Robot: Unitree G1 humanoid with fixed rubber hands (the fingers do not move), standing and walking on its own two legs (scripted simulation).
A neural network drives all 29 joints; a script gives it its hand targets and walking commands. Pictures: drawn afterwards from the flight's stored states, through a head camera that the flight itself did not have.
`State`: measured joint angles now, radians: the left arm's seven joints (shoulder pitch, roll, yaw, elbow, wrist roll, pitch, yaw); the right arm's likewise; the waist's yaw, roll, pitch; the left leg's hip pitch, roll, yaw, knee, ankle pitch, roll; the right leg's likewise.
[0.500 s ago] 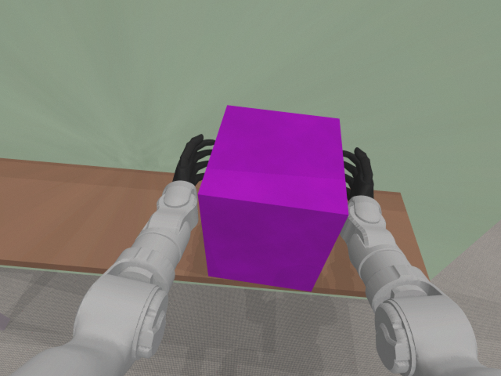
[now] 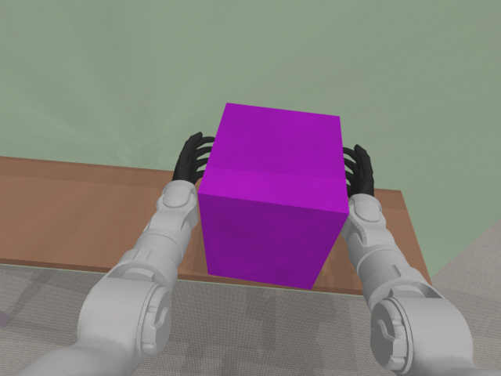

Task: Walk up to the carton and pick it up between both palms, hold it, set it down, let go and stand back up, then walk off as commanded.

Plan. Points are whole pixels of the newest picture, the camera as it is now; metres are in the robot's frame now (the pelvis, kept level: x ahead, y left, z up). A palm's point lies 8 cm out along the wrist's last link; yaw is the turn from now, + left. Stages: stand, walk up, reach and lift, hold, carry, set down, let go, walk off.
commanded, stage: reach and lift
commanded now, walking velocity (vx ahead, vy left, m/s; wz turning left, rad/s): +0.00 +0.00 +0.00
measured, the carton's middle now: (270, 199) +0.41 -0.07 +0.03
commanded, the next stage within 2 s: none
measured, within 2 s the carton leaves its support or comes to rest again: leaves its support in 0.44 s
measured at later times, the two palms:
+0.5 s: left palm (184, 181) +0.42 +0.08 +0.09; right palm (360, 195) +0.37 -0.20 +0.09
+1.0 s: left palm (178, 178) +0.40 +0.09 +0.11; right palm (365, 188) +0.36 -0.20 +0.12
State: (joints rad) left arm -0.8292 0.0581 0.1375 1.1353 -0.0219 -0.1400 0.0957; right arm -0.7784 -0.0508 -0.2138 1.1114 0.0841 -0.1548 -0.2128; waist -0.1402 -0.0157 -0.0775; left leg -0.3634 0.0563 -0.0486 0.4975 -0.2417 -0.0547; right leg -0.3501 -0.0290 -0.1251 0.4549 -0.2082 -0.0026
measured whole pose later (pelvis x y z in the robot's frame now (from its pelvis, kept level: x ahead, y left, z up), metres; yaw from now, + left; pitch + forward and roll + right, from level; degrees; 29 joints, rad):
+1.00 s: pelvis -0.01 +0.00 +0.01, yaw +0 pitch +6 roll -1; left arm -0.71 0.00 0.26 0.82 0.15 0.00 0.04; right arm -0.69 0.05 -0.32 0.81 -0.14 -0.03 -0.18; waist -0.14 -0.02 -0.11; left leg -0.35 0.05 -0.05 0.40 -0.17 -0.05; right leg -0.34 -0.03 -0.13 0.38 -0.15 -0.01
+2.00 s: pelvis -0.04 +0.00 +0.01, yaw +0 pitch +0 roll +0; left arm -0.72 0.02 0.27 0.49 0.15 0.44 0.03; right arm -0.81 0.03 -0.26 0.71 -0.02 0.25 -0.19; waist -0.09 -0.05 -0.09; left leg -0.26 0.05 -0.05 0.40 -0.15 -0.05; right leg -0.26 -0.03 -0.12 0.38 -0.13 -0.01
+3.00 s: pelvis -0.04 +0.00 +0.01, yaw +0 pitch -1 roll -1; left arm -0.74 0.02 0.29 0.35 0.15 0.64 0.05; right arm -0.88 0.00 -0.21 0.72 0.06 0.35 -0.20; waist -0.09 -0.05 -0.12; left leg -0.23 0.05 -0.05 0.40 -0.15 -0.05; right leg -0.23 -0.03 -0.12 0.38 -0.13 -0.01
